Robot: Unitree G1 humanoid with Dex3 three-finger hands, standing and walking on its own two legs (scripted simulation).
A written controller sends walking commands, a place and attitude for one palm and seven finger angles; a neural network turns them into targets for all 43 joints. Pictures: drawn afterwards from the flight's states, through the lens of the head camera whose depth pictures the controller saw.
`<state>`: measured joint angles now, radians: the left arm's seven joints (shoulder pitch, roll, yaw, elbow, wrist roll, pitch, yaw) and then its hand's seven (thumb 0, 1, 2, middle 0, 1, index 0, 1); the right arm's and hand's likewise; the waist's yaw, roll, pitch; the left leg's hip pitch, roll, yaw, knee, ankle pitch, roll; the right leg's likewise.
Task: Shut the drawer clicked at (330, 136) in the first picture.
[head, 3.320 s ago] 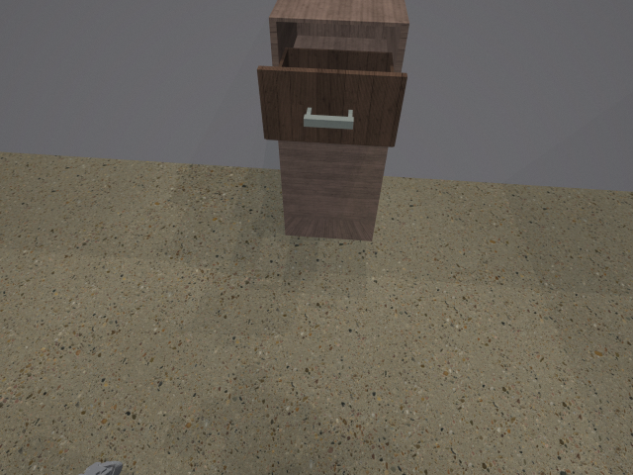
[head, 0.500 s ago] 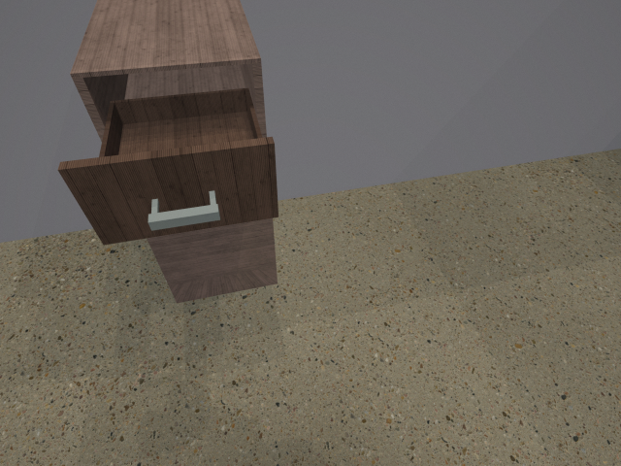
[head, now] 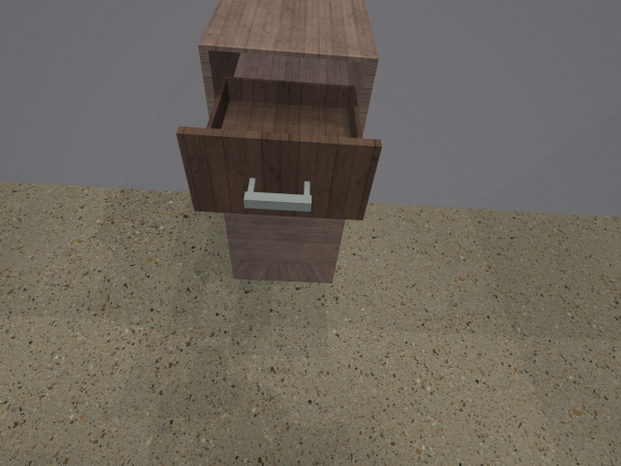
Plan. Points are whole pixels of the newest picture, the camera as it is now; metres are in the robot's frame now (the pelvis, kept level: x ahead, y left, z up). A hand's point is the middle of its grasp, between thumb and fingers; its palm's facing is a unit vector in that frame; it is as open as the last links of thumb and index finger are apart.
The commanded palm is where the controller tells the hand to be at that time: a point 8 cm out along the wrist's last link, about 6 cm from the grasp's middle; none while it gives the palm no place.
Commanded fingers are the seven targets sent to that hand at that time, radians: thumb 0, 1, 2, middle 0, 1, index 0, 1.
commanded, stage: take the last steps up to it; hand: left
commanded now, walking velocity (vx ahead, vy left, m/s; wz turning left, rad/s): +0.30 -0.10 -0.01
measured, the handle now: (278, 193) +0.54 +0.11 +0.02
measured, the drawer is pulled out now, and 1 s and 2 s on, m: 0.30 0.30 0.30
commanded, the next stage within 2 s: come to a stop and stand still in 0.70 s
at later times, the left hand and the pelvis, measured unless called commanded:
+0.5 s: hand (221, 445) +0.18 +0.14 -0.17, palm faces +0.01 -0.98 -0.21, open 7.3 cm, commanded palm none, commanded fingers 0.00 0.90 0.90 -0.20 -0.30 -0.20 -0.30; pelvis +0.11 -0.04 +0.00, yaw +0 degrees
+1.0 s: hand (236, 435) +0.19 +0.12 -0.18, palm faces +0.08 -0.99 -0.11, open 7.3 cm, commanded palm none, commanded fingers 0.00 0.90 0.90 -0.20 -0.30 -0.20 -0.30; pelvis +0.22 -0.03 +0.01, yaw +0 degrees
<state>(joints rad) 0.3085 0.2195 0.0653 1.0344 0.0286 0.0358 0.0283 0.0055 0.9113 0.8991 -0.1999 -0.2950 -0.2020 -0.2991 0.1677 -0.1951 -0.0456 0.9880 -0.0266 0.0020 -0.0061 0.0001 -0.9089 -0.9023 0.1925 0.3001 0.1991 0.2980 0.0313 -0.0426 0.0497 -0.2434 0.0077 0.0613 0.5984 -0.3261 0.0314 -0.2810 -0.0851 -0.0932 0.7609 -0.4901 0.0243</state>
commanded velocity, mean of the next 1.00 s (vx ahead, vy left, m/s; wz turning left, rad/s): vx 0.12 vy -0.08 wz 0.00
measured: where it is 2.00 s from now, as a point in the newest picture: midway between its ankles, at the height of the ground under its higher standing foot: outside the picture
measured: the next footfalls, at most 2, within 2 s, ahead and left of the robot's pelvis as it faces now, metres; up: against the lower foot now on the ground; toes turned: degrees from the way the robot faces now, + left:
right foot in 0.46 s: +0.19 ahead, -0.16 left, +0.00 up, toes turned -7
left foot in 0.82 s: +0.30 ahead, +0.02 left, +0.00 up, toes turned +5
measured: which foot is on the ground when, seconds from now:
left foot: down 0.00-0.46, up 0.48-0.80, down 0.82-1.00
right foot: up 0.00-0.44, down 0.46-0.84, up 0.86-1.00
